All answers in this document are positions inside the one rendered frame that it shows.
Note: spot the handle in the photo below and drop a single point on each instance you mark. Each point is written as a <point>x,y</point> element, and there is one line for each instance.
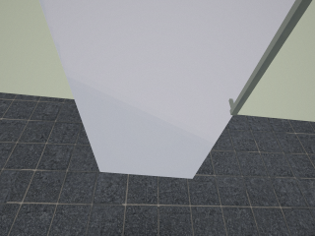
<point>290,21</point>

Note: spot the fridge door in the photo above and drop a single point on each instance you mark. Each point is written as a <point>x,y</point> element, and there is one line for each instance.
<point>152,79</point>

